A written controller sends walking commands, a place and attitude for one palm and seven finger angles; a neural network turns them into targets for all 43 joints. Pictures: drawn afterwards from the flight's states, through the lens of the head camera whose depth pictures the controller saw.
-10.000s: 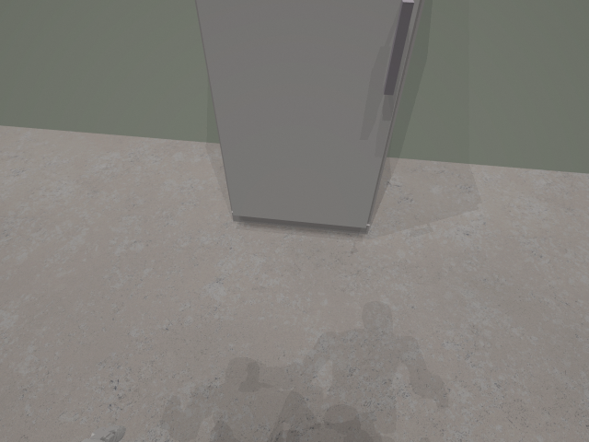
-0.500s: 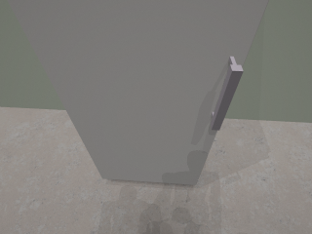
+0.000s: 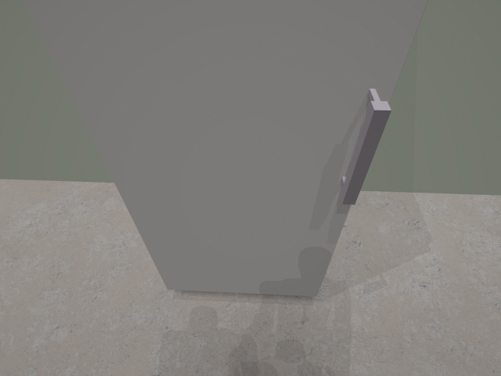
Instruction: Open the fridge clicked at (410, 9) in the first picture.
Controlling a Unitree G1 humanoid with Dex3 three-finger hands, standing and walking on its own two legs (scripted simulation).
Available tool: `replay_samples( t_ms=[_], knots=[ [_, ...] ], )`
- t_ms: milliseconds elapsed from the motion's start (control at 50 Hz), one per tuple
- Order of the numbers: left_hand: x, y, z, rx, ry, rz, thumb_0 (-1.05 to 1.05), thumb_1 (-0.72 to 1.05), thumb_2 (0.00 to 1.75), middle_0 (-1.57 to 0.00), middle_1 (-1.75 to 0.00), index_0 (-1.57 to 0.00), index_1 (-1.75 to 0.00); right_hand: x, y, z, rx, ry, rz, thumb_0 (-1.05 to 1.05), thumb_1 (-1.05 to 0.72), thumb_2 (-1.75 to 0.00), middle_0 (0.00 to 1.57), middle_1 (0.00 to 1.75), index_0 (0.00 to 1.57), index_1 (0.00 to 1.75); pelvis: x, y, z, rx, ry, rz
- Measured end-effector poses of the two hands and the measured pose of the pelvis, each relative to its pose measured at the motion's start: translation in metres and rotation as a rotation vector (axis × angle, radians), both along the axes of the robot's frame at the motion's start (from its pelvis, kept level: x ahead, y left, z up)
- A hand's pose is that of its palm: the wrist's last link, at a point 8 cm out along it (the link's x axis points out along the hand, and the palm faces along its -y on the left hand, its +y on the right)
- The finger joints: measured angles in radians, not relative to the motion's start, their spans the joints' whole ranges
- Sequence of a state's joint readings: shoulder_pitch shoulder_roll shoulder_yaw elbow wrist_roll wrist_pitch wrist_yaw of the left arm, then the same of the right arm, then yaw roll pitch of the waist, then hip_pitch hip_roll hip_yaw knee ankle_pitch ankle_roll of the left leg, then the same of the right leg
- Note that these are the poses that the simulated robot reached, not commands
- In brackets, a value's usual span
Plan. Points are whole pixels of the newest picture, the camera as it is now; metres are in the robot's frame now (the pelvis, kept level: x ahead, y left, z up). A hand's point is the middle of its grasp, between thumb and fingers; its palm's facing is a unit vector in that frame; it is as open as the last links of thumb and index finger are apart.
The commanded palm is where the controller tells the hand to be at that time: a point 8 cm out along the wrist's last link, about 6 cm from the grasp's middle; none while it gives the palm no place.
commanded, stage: come to a stop and stand still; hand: right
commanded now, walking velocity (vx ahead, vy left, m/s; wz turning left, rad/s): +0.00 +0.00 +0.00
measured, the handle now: (359, 151) +0.51 -0.18 +0.09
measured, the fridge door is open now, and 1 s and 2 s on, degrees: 0 0 0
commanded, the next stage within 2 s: look again from close up in 0.84 s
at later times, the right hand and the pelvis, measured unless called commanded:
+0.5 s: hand out of the picture +0.03 -0.21 -0.17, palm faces +0.00 +0.97 -0.23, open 7.4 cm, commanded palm none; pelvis +0.01 -0.03 +0.00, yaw +1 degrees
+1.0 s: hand out of the picture +0.03 -0.19 -0.18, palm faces +0.00 +0.98 -0.19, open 7.4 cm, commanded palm none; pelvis +0.03 -0.02 +0.00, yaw +1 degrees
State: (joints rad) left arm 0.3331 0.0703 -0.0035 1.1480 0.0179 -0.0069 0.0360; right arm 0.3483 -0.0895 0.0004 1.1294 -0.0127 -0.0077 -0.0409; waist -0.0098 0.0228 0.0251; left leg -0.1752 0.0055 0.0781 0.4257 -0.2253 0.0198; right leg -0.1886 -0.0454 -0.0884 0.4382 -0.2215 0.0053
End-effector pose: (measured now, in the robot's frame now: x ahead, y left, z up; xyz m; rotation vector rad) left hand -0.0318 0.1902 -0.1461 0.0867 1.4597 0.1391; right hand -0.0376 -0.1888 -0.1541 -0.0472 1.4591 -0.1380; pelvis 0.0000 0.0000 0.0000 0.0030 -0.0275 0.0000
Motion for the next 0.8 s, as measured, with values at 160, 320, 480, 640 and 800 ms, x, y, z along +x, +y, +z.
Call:
replay_samples(
  t_ms=[160, 320, 480, 640, 800],
  knots=[
    [0.011, 0.005, -0.009, 0.015, -0.068, -0.002, 0.01, 0.91, 0.89, -0.19, -0.3, -0.19, -0.3, 0.006, -0.025, -0.001, -0.047, -0.021, 0.049, 0.01, -0.91, -0.9, 0.2, 0.3, 0.2, 0.3, -0.003, -0.013, -0.008, 0.015, 0.015, 0.0],
    [0.025, -0.002, -0.011, 0.009, -0.107, -0.024, 0.01, 0.92, 0.89, -0.19, -0.3, -0.19, -0.3, 0.043, -0.059, 0.01, -0.118, -0.113, 0.07, 0.01, -0.91, -0.9, 0.19, 0.3, 0.2, 0.3, 0.003, -0.023, -0.007, -0.003, 0.008, 0.007],
    [0.034, -0.001, -0.009, 0.013, -0.103, -0.035, 0.01, 0.92, 0.89, -0.19, -0.3, -0.19, -0.3, 0.066, -0.066, 0.015, -0.125, -0.141, 0.089, 0.01, -0.91, -0.9, 0.19, 0.3, 0.2, 0.3, 0.01, -0.026, -0.004, -0.01, 0.01, 0.015],
    [0.045, 0.003, -0.005, 0.031, -0.096, -0.036, 0.01, 0.91, 0.89, -0.19, -0.3, -0.19, -0.3, 0.068, -0.061, 0.011, -0.103, -0.11, 0.091, 0.01, -0.92, -0.9, 0.19, 0.3, 0.2, 0.3, 0.017, -0.026, -0.003, -0.01, 0.009, 0.02],
    [0.055, 0.007, -0.003, 0.046, -0.091, -0.041, 0.01, 0.91, 0.89, -0.19, -0.3, -0.19, -0.3, 0.064, -0.055, 0.008, -0.085, -0.077, 0.082, 0.01, -0.91, -0.9, 0.2, 0.3, 0.2, 0.3, 0.023, -0.024, -0.002, -0.008, 0.007, 0.021]
  ],
)
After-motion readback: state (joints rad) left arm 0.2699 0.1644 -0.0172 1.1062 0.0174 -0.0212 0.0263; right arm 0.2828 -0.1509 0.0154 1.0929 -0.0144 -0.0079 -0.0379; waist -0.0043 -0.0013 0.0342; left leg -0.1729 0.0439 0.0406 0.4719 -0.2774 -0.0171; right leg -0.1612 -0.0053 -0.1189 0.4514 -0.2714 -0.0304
